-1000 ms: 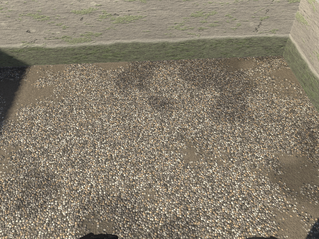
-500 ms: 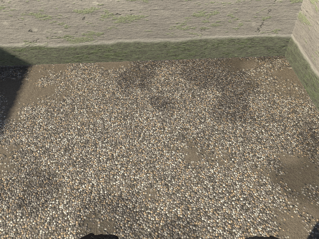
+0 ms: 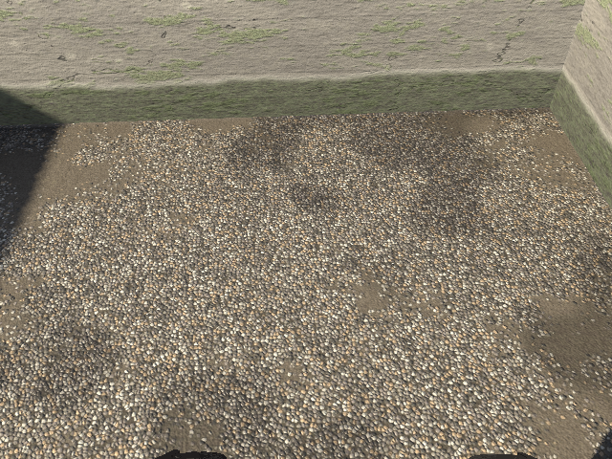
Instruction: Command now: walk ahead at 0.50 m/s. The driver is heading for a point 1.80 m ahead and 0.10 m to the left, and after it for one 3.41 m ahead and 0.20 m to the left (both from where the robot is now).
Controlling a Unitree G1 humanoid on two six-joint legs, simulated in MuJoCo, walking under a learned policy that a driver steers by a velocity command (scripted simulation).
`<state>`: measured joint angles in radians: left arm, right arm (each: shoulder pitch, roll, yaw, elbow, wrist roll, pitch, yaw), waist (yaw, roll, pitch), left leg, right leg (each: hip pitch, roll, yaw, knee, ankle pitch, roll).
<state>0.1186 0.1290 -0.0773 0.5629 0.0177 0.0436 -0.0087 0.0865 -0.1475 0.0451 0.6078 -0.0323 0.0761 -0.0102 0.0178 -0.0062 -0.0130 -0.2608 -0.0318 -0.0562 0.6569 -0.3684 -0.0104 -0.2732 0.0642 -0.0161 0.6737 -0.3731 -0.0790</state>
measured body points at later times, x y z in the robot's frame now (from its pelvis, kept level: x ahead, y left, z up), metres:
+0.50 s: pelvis +0.00 +0.00 +0.00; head -0.01 +0.00 +0.45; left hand +0.20 +0.18 -0.07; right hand +0.21 -0.19 -0.08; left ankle -0.01 +0.13 -0.72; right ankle -0.01 -0.07 -0.72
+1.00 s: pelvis +0.00 +0.00 +0.00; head -0.01 -0.01 +0.45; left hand +0.20 +0.19 -0.07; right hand +0.21 -0.19 -0.08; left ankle -0.01 +0.13 -0.72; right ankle -0.01 -0.07 -0.72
